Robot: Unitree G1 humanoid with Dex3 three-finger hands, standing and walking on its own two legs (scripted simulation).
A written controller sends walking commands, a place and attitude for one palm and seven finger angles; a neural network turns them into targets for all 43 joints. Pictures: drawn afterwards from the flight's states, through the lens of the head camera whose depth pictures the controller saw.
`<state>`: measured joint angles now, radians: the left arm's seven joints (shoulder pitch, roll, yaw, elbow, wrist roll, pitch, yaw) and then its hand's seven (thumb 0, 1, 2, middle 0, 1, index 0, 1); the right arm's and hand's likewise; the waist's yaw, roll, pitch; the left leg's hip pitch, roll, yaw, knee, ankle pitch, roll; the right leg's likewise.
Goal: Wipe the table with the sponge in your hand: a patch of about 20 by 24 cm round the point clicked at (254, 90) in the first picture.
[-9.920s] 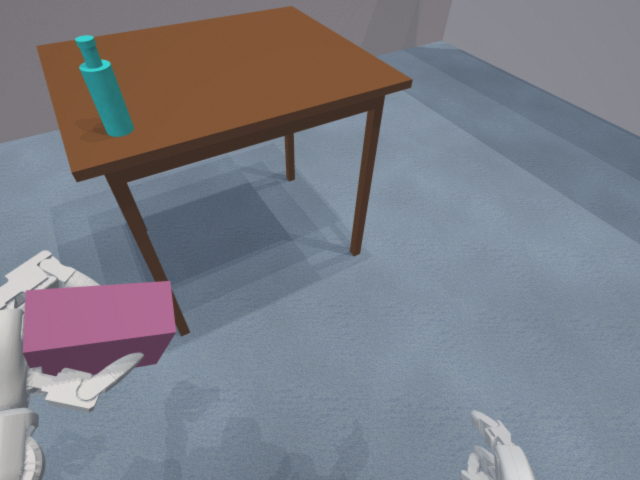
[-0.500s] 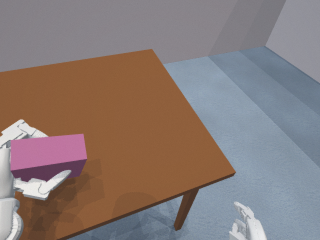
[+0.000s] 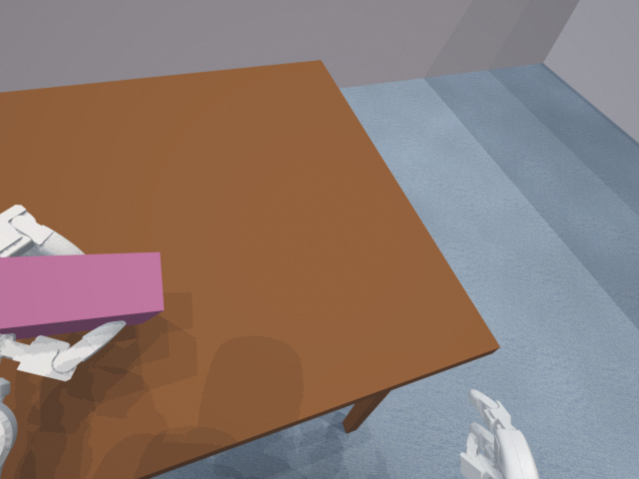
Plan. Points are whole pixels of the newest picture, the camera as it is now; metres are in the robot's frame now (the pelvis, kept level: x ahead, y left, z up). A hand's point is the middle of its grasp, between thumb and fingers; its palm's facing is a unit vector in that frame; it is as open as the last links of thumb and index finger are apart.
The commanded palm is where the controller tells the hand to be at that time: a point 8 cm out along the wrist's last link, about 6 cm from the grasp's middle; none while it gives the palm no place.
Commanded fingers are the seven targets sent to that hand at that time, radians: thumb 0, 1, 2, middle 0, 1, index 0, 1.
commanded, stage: shuffle to correct the standing spot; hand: left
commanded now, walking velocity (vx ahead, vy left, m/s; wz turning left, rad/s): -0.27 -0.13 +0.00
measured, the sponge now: (105, 295) +0.24 +0.23 +0.14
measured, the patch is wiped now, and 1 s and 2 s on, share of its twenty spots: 0.00 0.00 0.00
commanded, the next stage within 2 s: come to a stop and stand still in 0.66 s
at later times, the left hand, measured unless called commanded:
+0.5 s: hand (115, 362) +0.17 +0.19 +0.17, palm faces +0.29 -0.85 -0.44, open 9.2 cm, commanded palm +0.11 +0.24 +0.18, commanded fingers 0.00 0.10 1.30 -1.20 -1.60 -1.20 -1.60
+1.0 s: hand out of the picture +0.08 +0.14 +0.15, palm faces +0.27 -0.85 -0.45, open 9.2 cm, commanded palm +0.02 +0.18 +0.18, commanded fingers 0.00 0.10 1.30 -1.20 -1.60 -1.20 -1.60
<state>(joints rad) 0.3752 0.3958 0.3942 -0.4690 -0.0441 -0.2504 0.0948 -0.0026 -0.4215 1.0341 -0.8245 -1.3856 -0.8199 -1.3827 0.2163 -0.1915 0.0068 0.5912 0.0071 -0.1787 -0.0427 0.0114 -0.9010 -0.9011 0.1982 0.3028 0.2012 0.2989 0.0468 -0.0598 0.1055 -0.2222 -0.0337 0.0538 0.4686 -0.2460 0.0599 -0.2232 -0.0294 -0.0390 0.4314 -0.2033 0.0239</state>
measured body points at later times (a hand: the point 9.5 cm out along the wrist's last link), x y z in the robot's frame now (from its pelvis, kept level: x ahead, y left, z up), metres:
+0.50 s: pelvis -0.06 -0.04 -0.01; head +0.02 -0.01 +0.43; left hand +0.15 +0.23 +0.19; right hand +0.12 -0.28 -0.09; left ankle -0.08 +0.08 -0.73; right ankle +0.00 -0.13 -0.74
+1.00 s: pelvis -0.16 -0.09 -0.02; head -0.11 -0.06 +0.43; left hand +0.06 +0.18 +0.17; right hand -0.01 -0.34 -0.09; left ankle -0.14 +0.00 -0.74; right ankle -0.13 -0.25 -0.74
